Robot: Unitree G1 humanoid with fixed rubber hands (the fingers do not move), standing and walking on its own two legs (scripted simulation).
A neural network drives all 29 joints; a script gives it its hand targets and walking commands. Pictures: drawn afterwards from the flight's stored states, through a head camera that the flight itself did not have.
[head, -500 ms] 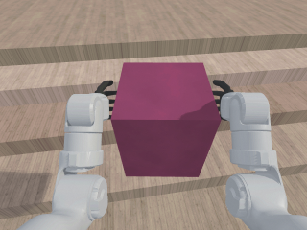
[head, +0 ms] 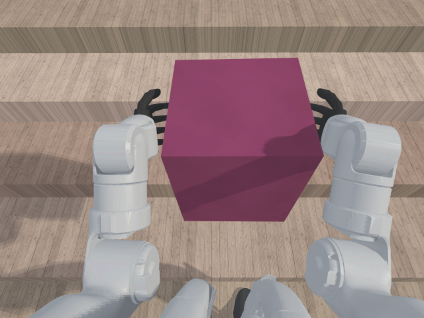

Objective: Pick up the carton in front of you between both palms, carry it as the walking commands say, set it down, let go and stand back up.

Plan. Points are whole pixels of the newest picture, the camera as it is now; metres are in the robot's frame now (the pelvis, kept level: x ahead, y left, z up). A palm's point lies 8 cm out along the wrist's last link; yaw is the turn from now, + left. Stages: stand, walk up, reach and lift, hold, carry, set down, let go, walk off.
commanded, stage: carry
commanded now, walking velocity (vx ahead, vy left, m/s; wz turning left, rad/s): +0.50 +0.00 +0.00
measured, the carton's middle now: (234, 148) +0.40 +0.04 +0.05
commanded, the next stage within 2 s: none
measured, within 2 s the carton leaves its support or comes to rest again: neither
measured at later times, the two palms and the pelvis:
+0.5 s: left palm out of the picture +0.72 +0.17 +0.29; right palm out of the picture +0.67 -0.13 +0.28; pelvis +0.32 +0.06 +0.12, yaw +0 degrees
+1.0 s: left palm out of the picture +1.01 +0.21 +0.40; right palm out of the picture +1.05 -0.09 +0.41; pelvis +0.65 +0.01 +0.26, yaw -1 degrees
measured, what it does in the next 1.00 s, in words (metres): climbs: left foot 0.13 m higher, then right foot 0.13 m higher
